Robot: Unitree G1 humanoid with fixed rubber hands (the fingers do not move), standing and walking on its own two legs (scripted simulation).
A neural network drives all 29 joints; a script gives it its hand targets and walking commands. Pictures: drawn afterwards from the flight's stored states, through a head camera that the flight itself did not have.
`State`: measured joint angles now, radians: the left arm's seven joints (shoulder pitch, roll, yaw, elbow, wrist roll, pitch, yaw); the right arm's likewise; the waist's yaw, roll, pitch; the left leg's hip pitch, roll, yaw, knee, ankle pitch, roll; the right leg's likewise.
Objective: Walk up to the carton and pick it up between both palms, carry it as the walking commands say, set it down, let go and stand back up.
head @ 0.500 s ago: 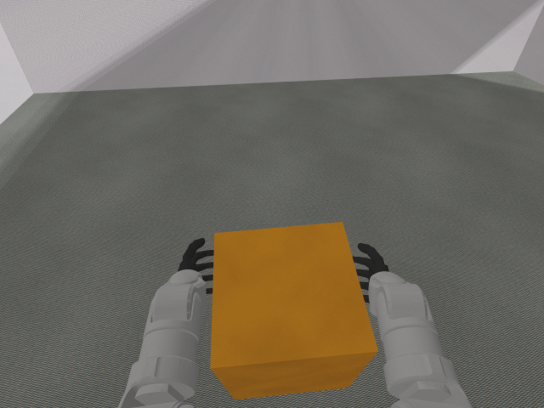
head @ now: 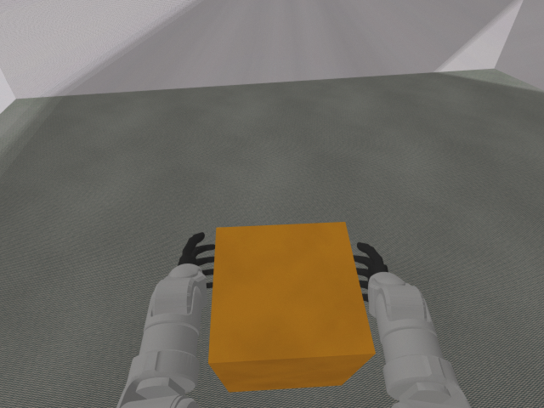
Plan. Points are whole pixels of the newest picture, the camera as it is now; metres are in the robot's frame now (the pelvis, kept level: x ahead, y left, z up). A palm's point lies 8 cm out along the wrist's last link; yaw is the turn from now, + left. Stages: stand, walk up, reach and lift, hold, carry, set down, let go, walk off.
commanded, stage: reach and lift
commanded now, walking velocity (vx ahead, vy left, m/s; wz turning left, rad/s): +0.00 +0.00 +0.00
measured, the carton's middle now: (283, 312) +0.30 +0.00 -0.03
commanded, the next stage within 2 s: hold in 0.44 s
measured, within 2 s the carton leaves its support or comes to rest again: neither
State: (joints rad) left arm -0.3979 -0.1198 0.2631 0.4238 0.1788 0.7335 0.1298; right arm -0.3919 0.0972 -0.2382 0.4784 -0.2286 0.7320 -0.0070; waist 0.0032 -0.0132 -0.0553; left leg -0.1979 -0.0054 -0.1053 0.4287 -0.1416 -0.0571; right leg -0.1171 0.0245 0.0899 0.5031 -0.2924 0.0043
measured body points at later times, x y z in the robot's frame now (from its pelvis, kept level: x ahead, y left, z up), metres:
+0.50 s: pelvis -0.01 +0.01 +0.00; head -0.07 +0.01 +0.45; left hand +0.31 +0.16 +0.05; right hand +0.30 -0.15 +0.04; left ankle +0.07 +0.15 -0.74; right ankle -0.01 -0.12 -0.74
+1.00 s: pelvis -0.01 +0.01 +0.00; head -0.07 +0.02 +0.45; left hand +0.30 +0.15 +0.04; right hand +0.29 -0.15 +0.04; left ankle +0.07 +0.15 -0.74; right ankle -0.01 -0.12 -0.74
